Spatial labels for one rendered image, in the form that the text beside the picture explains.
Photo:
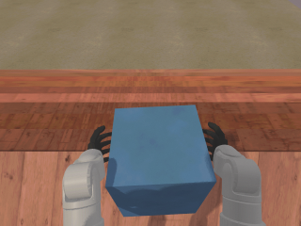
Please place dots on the carton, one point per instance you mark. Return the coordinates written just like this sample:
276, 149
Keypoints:
158, 163

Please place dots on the robot left hand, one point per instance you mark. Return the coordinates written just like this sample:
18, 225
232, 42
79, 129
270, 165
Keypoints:
95, 141

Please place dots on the left robot forearm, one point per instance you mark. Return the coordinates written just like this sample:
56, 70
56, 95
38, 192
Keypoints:
81, 190

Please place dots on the robot right hand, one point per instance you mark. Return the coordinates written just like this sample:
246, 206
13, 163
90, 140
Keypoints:
218, 138

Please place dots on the right robot forearm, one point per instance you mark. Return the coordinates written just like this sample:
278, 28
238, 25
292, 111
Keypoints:
241, 188

